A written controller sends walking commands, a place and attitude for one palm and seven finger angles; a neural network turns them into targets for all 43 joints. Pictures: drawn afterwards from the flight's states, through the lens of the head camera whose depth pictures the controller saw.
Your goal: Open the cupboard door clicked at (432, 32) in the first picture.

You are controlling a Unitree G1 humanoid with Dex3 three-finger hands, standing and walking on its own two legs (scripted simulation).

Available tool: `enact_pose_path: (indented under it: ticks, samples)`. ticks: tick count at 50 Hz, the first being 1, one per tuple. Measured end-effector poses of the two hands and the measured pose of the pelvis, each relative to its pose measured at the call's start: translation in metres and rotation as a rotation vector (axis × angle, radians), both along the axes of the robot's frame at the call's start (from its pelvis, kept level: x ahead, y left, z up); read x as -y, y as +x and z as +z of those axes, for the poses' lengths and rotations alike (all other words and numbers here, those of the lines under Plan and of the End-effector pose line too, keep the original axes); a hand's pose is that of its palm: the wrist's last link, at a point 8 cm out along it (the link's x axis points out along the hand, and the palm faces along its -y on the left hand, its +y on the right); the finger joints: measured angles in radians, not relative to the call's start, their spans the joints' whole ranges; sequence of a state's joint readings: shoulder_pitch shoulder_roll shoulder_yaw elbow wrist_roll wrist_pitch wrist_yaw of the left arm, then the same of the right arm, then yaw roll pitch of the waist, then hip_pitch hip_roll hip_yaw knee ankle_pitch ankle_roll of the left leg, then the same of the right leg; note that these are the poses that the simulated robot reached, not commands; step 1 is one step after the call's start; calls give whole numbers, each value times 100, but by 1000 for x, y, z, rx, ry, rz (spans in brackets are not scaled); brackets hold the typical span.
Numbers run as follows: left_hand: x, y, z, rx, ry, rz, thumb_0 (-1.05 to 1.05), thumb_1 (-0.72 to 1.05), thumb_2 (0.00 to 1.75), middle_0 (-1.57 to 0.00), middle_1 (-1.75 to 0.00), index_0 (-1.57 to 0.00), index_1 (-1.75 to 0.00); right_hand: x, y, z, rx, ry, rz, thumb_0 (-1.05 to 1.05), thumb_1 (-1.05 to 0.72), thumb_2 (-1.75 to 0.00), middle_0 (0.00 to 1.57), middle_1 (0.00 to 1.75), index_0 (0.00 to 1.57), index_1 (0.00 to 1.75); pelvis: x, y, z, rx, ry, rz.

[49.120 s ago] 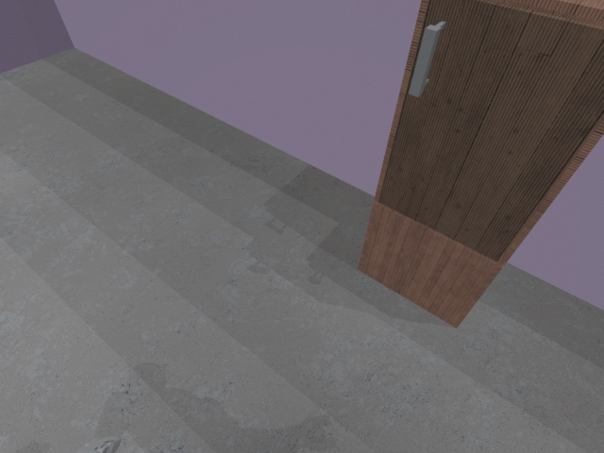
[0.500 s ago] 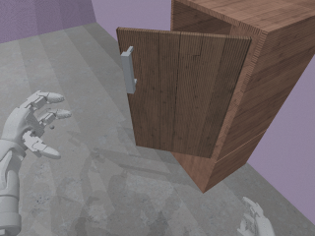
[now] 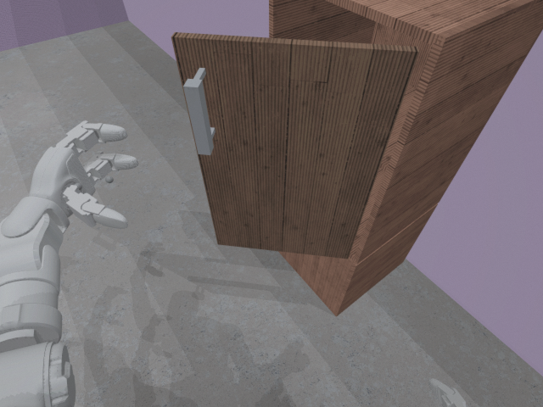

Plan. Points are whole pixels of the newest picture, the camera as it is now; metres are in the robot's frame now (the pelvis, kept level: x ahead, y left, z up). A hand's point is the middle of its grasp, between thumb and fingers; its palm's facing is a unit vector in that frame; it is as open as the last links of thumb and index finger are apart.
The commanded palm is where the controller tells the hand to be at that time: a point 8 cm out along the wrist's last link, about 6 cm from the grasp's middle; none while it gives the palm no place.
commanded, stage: move the hooked fingers beside the handle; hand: left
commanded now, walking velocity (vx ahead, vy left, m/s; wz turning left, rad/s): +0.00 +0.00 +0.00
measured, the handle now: (203, 112) +0.56 +0.14 +0.14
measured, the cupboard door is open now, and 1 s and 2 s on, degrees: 46 46 46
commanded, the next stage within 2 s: slide the fingers in behind the handle in 1.84 s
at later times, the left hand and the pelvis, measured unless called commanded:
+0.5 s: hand (138, 146) +0.46 +0.22 +0.15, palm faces -0.10 -1.00 +0.01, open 14.0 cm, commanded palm +0.45 +0.28 +0.15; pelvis +0.00 +0.00 +0.00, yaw +0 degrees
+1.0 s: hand (165, 117) +0.53 +0.20 +0.15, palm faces -0.10 -0.99 +0.02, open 14.0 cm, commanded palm +0.51 +0.25 +0.14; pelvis +0.01 +0.01 -0.01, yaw -2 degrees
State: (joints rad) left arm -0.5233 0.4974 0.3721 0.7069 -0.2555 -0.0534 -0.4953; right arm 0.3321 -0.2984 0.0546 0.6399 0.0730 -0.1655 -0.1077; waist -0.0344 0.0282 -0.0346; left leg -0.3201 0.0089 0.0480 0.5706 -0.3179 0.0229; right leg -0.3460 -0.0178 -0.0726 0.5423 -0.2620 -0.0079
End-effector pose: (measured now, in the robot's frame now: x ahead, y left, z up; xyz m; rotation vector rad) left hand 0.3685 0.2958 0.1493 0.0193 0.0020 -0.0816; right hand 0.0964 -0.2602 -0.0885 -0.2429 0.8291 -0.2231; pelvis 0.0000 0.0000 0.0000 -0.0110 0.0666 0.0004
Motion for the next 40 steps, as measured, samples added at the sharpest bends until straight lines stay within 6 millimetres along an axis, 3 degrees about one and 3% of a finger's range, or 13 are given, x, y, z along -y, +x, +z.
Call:
enact_pose_path:
  ticks: [9,17,30,40]
  samples:
    - [14,26,1,-9,-14,-8,-1,-50,30,-30,-120,-30,-120,-5,-9,-5,-48,13,-19,1,-90,-90,20,30,20,30,-3,3,0,-18,0,-7]
    - [13,50,-1,-17,-17,8,-1,-50,30,-30,-120,-30,-120,-2,-24,-8,-111,2,-38,1,-90,-90,20,30,20,30,-3,2,-2,-43,-2,-9]
    - [23,91,-4,-28,-26,-12,-1,-50,30,-30,-120,-30,-120,11,-72,-15,-285,-34,-113,1,-90,-90,20,30,20,30,-5,3,-6,-105,-8,-13]
    - [32,122,-2,-34,-25,-19,-1,-50,30,-30,-120,-30,-120,7,-110,-17,-405,-29,-174,0,-90,-90,20,30,20,30,-7,6,-9,-150,-13,-22]
